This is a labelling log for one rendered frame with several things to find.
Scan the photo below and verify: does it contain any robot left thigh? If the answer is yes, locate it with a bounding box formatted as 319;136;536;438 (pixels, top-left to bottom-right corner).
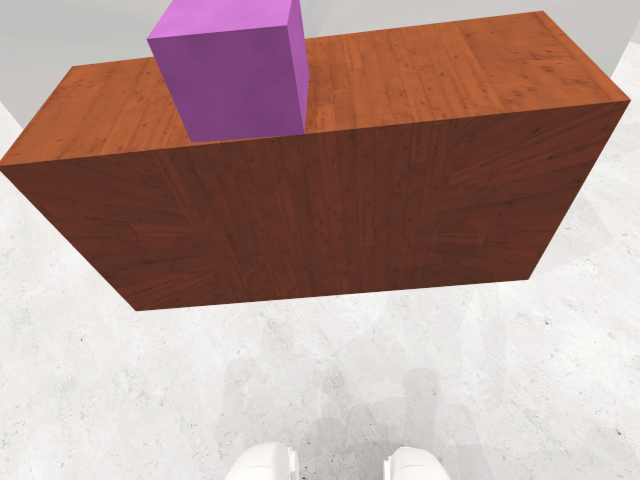
224;442;299;480

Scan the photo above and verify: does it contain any carton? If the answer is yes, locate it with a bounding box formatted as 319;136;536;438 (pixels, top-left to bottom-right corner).
147;0;309;143

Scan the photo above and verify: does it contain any robot right thigh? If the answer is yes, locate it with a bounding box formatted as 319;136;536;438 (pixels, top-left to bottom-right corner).
383;448;451;480

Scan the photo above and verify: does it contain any pedestal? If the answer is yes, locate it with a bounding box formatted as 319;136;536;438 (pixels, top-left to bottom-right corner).
0;11;631;311

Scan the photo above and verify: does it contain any robot thigh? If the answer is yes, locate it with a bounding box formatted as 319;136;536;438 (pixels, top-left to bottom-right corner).
383;448;451;480
224;442;299;480

